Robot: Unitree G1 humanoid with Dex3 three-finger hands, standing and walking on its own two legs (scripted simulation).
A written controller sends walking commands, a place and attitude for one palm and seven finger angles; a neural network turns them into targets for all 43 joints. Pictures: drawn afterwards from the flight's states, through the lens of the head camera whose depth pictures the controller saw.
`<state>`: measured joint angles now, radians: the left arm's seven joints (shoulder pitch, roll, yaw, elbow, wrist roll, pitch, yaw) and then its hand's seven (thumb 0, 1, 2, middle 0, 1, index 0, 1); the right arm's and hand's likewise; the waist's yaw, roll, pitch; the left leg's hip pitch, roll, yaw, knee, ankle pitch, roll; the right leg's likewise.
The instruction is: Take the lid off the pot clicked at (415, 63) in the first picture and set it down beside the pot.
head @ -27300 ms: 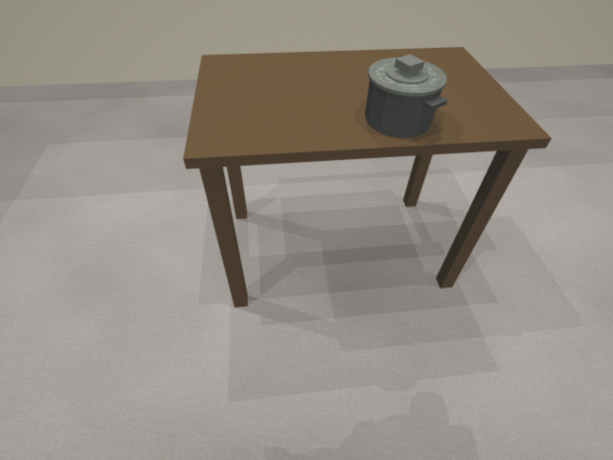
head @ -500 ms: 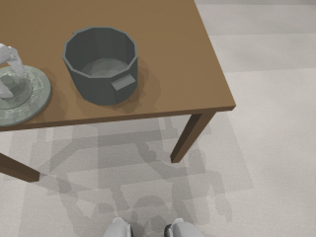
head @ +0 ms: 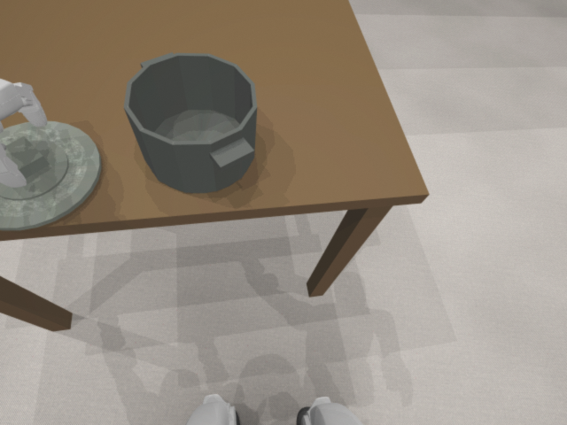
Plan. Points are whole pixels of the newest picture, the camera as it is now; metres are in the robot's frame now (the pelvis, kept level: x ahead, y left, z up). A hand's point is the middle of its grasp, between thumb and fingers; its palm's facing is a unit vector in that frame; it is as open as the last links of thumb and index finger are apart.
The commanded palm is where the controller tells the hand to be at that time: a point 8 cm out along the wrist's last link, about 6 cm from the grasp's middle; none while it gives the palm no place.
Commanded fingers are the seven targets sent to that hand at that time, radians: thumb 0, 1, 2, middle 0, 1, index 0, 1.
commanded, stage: raise the empty hand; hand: left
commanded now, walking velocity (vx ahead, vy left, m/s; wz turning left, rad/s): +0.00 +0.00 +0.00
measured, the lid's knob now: (20, 159) +0.49 +0.33 +0.03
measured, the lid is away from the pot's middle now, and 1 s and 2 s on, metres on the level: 0.25 0.25 0.25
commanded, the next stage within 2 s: draw the hand back to the body in 1.28 s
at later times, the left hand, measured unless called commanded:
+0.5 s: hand out of the picture +0.49 +0.32 +0.12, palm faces -0.40 -0.14 -0.91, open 11.0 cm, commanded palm +0.52 +0.32 +0.18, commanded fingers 0.00 0.04 0.54 -0.31 -0.93 -0.31 -0.93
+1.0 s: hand out of the picture +0.48 +0.33 +0.17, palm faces -0.38 -0.13 -0.92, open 11.0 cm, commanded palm +0.51 +0.32 +0.23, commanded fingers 0.00 0.04 0.54 -0.31 -0.93 -0.31 -0.93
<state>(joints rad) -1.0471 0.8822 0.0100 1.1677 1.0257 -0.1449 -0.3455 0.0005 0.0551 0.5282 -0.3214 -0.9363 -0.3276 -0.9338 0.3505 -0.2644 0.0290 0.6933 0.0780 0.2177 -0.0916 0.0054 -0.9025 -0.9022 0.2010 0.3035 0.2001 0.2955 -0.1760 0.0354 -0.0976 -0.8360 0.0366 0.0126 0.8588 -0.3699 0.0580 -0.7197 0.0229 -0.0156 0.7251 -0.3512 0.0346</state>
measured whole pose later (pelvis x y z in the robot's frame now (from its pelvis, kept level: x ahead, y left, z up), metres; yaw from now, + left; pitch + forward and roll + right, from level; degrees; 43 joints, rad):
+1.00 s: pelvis +0.01 -0.01 +0.02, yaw +1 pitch +15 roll -3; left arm -1.15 0.89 -0.06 1.14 0.99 -0.05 -0.45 0.00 0.05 0.54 -0.32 -0.93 -0.33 -0.93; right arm 0.31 -0.28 0.03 0.68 0.11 0.21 -0.09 0.01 -0.90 -0.90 0.20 0.30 0.20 0.30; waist -0.14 0.04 -0.09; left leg -0.65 0.03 0.01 0.72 -0.33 0.05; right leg -0.54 0.01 -0.01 0.60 -0.31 0.03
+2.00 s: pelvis +0.01 -0.01 +0.04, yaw +2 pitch +6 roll -2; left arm -0.77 0.64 0.15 0.73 0.25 -0.06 -0.18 0.00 0.04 0.54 -0.33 -0.93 -0.34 -0.93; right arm 0.25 -0.26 0.06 0.58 0.09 0.15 -0.08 0.01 -0.91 -0.90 0.20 0.30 0.20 0.29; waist -0.02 0.03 -0.01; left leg -0.40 0.00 0.01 0.56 -0.27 0.04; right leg -0.31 -0.01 -0.02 0.48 -0.28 0.01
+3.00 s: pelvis +0.01 -0.06 +0.05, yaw +2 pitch -5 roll +0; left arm 0.04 0.35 0.33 -0.06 -0.11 -0.04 0.08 0.02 0.86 0.89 -0.21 -0.32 -0.21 -0.32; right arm 0.15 -0.24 0.04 0.68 0.02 -0.07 -0.08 0.02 -0.90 -0.90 0.20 0.30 0.20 0.30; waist 0.05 0.06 0.03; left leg -0.09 0.04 0.01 0.35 -0.19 -0.02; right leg -0.02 0.03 -0.01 0.33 -0.22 -0.03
